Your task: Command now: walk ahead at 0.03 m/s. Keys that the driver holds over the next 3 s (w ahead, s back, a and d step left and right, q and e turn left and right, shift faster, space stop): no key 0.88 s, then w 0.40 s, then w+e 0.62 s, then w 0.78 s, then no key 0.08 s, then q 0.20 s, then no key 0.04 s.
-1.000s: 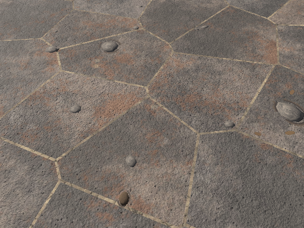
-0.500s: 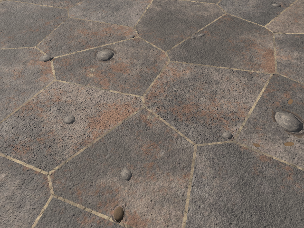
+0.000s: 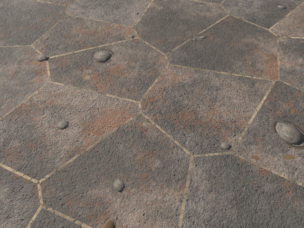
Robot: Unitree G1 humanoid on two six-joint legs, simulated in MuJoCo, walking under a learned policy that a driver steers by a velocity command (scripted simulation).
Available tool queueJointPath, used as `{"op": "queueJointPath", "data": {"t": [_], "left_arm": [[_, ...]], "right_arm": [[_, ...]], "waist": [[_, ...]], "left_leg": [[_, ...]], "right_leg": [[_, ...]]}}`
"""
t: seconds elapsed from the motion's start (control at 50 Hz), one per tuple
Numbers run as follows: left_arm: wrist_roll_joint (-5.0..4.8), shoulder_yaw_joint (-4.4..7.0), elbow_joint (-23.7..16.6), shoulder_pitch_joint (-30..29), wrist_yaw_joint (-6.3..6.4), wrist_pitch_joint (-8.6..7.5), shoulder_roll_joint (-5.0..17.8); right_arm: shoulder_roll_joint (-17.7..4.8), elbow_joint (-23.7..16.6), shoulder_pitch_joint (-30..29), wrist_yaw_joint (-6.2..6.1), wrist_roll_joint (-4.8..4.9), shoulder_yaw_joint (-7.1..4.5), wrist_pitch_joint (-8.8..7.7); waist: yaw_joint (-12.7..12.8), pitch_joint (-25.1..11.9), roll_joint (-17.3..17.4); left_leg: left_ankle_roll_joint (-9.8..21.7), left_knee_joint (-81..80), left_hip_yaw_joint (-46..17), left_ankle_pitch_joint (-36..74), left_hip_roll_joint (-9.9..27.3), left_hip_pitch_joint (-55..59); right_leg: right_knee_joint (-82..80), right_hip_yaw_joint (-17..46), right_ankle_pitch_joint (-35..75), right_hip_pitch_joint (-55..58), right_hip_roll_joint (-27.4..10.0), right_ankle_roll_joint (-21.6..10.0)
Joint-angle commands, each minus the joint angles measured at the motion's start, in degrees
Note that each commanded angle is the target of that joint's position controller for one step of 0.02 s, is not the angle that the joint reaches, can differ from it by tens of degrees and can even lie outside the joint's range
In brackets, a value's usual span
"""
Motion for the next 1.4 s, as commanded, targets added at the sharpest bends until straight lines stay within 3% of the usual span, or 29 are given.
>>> {"op": "queueJointPath", "data": {"t": [0.02, 0.14, 0.58, 0.88, 0.9, 0.94, 0.96, 0.98, 1.0, 1.02, 1.06, 1.12, 1.16, 1.18, 1.2, 1.22, 1.24, 1.26, 1.28, 1.3, 1.32, 1.36, 1.4], "left_arm": [[-0.08, 0.94, -0.4, 4.4, 0.46, 0.62, 4.8], [0.12, 0.93, 0.1, 4.6, 0.59, 1.17, 5.3], [0.24, 0.08, 1.9, 7.0, 1.01, 1.08, 3.5], [0.15, -0.19, 1.8, 9.5, 0.94, 0.63, 2.7], [0.08, -0.18, 2.4, 10.8, 1.00, 0.70, 2.5], [-0.74, 0.96, 1.8, 11.2, 1.36, 0.90, 5.8], [-1.16, 1.52, 1.2, 12.2, 1.51, 0.67, 7.4], [-1.45, 2.36, 0.7, 11.9, 1.59, 0.12, 9.7], [-1.25, 2.72, 0.3, 12.0, 1.63, -0.64, 10.1], [-0.84, 2.63, 0.3, 12.7, 1.51, -1.45, 9.0], [-1.22, 2.42, -0.2, 12.8, 0.97, -2.32, 7.5], [-1.34, 2.64, -1.1, 11.8, 0.23, -2.03, 8.8], [-1.66, 2.83, -1.8, 10.0, -0.12, -1.72, 9.8], [-1.56, 2.74, -2.1, 9.7, -0.18, -1.87, 10.0], [-1.58, 2.35, -2.5, 8.2, -0.24, -2.23, 9.4], [-0.83, 1.29, -4.8, 5.3, -0.35, -2.58, 6.1], [-1.63, 0.23, -6.9, 6.9, -0.22, -3.87, 0.8], [-3.52, 1.08, -7.3, 5.1, -0.40, -4.73, 4.2], [-3.87, 1.34, -8.3, 2.5, -0.81, -5.15, 6.0], [-3.43, 1.68, -7.7, 2.5, -0.69, -5.01, 6.3], [-2.67, 2.22, -7.2, 2.8, -0.43, -4.57, 6.4], [-2.69, 2.64, -6.4, 4.4, -0.75, -3.07, 5.8], [-2.57, 2.68, -7.0, 2.2, -0.99, -2.13, 4.8]], "right_arm": [[-5.8, -0.9, 0.6, 0.00, -0.17, -1.29, -0.65], [-6.0, 0.2, 0.5, 0.05, -0.04, -1.50, -0.86], [-5.1, 1.9, 1.8, -0.50, -0.34, -1.27, 0.12], [-4.6, 2.3, 4.4, -0.66, -0.36, -0.83, 0.01], [-4.0, 2.8, 5.4, -0.66, -0.39, -0.66, 0.06], [-4.4, 2.4, 4.9, -0.67, 0.12, -0.96, -0.11], [-4.6, 1.1, 2.5, -0.47, 0.21, -1.01, -0.70], [-4.1, -0.4, 0.0, 0.00, 0.46, -0.81, -1.64], [-4.1, -1.5, -1.8, 0.52, 0.80, -0.79, -2.57], [-4.6, -2.2, -2.6, 0.98, 1.15, -1.01, -3.33], [-4.7, -2.7, -2.5, 1.82, 1.74, -1.17, -4.69], [-3.3, -3.2, -3.2, 2.87, 1.64, -0.96, -5.82], [-3.3, -0.6, 4.0, 3.26, 1.81, -1.35, -5.60], [-5.0, 1.3, 9.6, 3.02, 1.69, -2.36, -5.29], [-7.3, 2.9, 16.6, 2.70, 1.78, -3.59, -5.17], [-13.1, 3.9, 25.4, 2.09, 1.11, -5.05, -5.31], [-15.1, 4.3, 28.8, 2.79, -0.20, -4.41, -6.17], [-11.5, 3.5, 22.6, 3.08, -0.24, -2.95, -7.14], [-8.3, 1.4, 16.8, 3.36, 0.19, -1.89, -7.59], [-6.7, 0.0, 12.2, 3.66, 0.03, -1.09, -7.68], [-6.0, -0.7, 10.1, 3.82, -0.32, -0.71, -7.67], [-4.5, -0.1, 11.7, 3.36, -1.00, -0.16, -7.36], [-5.7, 0.7, 14.8, 2.51, -1.40, -0.28, -7.31]], "waist": [[-0.5, -1.7, 1.4], [-0.5, -3.7, 0.7], [-0.9, 1.1, -0.4], [-0.9, 1.6, -0.5], [-0.8, 0.4, -1.0], [0.0, 3.3, -4.8], [1.2, 5.8, -7.1], [1.9, 8.6, -9.4], [2.3, 10.7, -9.1], [2.5, 11.7, -7.9], [2.0, 10.7, -5.4], [1.5, 7.6, -5.7], [-2.4, 5.3, -5.9], [-4.9, 2.8, -5.6], [-8.9, -0.5, -4.1], [-12.1, -4.7, 8.1], [-9.7, -10.2, 19.0], [-7.0, -5.3, 11.2], [-5.4, -0.5, 7.4], [-3.5, 1.5, 3.7], [-2.2, 2.5, 3.1], [-1.0, 2.5, 4.9], [-1.4, 3.4, 3.5]], "left_leg": [[4.9, -0.2, -2.9, 23.4, 2.4, 9.8], [5.1, 0.1, -2.8, 25.0, 2.1, 9.7], [3.8, -3.6, -2.5, 12.1, 0.9, 7.7], [3.5, -4.3, -2.6, 10.2, 0.8, 6.9], [3.5, -3.8, -1.6, 4.5, -0.2, 7.2], [3.3, 2.5, 2.6, -12.1, -3.9, 1.0], [3.4, 7.7, 4.1, -14.7, -4.5, -5.5], [3.9, 13.5, 3.8, -12.3, -2.5, -11.0], [4.5, 18.7, 1.8, -12.6, 0.1, -17.3], [4.8, 23.1, 0.0, -14.8, 2.1, -23.7], [5.2, 21.9, -1.0, -14.5, 4.4, -29.3], [4.3, 11.2, 3.8, -9.7, 2.0, -16.2], [3.6, 5.0, 8.1, -1.2, -2.0, 0.5], [3.8, 4.1, 9.4, 0.1, -4.6, 9.0], [5.2, 2.5, 6.9, 0.2, -3.6, 17.2], [10.2, -5.6, -13.1, -7.0, 9.9, 25.3], [18.5, -18.8, -42.9, -12.9, 21.5, 31.3], [18.1, -19.4, -42.5, -19.3, 22.2, 26.6], [15.6, -18.8, -33.8, -18.4, 20.3, 21.3], [13.3, -19.4, -25.0, -12.7, 17.7, 16.4], [11.4, -20.3, -18.2, -7.0, 15.2, 12.5], [9.0, -21.4, -8.7, 2.1, 11.7, 9.4], [9.4, -21.9, -4.1, 10.0, 11.1, 9.9]], "right_leg": [[-2.9, 2.8, 19.0, -7.8, -3.9, 0.6], [-1.8, 3.0, 22.1, -4.7, -4.7, 0.3], [-5.7, 3.0, 7.7, -8.8, -5.2, 0.4], [-6.7, 3.2, 5.9, -9.9, -5.3, 0.0], [-7.5, 3.3, -0.1, -9.4, -5.1, -0.4], [-10.7, 8.2, -18.3, -10.1, -7.8, -4.0], [-14.3, 14.6, -26.1, -9.1, -12.5, -6.9], [-17.5, 22.1, -28.6, -8.2, -18.9, -10.2], [-19.0, 26.3, -25.8, -5.9, -22.8, -12.4], [-18.7, 27.6, -20.6, -1.5, -24.3, -13.2], [-16.5, 23.7, -10.8, 5.6, -22.8, -11.6], [-14.9, 14.4, -2.4, 0.5, -17.5, -9.0], [-10.7, 9.7, 0.5, -9.2, -14.7, -7.8], [-6.1, 8.2, 8.5, -12.5, -13.3, -6.9], [3.8, 5.0, 17.5, -15.4, -11.2, -4.8], [26.8, -1.0, 13.0, -24.1, -5.9, -0.3], [43.6, 3.8, -12.6, -35.7, 1.7, 1.1], [51.9, 9.7, -10.4, -40.9, -2.5, -0.6], [52.3, 8.9, -4.3, -43.2, -5.7, -2.6], [49.9, 8.0, 1.7, -41.0, -8.5, -3.3], [46.0, 7.7, 5.4, -38.1, -10.1, -3.3], [42.3, 7.2, 8.8, -33.4, -11.1, -3.0], [40.3, 7.5, 11.5, -36.0, -10.4, -2.0]]}}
